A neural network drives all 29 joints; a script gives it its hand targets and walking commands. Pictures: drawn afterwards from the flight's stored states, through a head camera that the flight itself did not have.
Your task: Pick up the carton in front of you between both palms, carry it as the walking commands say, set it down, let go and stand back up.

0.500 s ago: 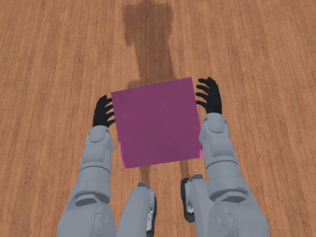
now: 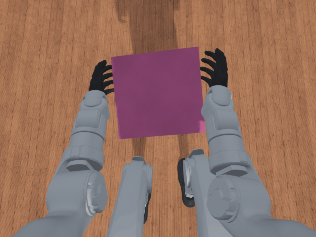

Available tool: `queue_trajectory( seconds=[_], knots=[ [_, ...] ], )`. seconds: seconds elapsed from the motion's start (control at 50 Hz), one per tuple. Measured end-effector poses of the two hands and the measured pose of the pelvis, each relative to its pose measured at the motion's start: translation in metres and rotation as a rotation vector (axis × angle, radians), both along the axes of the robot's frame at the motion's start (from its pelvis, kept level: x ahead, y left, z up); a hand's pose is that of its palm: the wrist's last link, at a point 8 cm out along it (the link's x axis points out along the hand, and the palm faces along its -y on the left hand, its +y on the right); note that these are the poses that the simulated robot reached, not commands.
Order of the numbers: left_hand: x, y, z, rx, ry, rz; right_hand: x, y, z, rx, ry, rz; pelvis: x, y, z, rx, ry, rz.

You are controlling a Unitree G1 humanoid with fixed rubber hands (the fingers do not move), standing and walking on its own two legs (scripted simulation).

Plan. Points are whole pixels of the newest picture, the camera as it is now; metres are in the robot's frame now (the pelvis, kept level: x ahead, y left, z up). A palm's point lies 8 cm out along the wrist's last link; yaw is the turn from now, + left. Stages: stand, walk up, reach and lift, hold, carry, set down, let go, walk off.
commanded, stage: set down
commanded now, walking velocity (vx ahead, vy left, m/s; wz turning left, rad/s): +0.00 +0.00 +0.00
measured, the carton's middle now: (161, 97) +0.47 +0.00 -0.20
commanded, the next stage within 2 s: none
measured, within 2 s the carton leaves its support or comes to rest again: rests again in 1.06 s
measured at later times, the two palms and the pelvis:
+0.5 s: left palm (114, 94) +0.50 +0.15 -0.26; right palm (203, 94) +0.48 -0.14 -0.23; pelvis -0.01 +0.01 -0.11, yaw +1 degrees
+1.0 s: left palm (122, 89) +0.53 +0.13 -0.27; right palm (210, 93) +0.49 -0.17 -0.26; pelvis -0.02 +0.01 -0.14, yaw -2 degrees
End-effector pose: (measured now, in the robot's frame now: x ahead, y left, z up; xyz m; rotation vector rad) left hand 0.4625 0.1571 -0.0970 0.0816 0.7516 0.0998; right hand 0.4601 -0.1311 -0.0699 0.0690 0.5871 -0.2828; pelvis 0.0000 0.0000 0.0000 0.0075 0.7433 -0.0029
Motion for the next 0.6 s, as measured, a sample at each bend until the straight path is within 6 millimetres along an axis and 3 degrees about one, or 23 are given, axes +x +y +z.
queue_trajectory(
  seconds=[0.18, 0.44, 0.6],
  knots=[
    [0.018, -0.02, -0.061, 0.02, 0.005, -0.06, 0.006, -0.019, -0.061, -0.003, 0.008, -0.045, -0.006, 0.008, -0.043, 0.0, 0.021, -0.015],
    [0.033, -0.001, -0.144, 0.051, 0.039, -0.077, 0.016, -0.004, -0.154, 0.0, 0.067, -0.009, -0.014, 0.006, -0.098, 0.002, 0.003, 0.01],
    [0.056, -0.013, -0.167, -0.008, 0.006, -0.107, 0.035, -0.016, -0.169, -0.055, 0.098, 0.002, -0.01, 0.007, -0.12, -0.02, -0.019, 0.016]
  ],
)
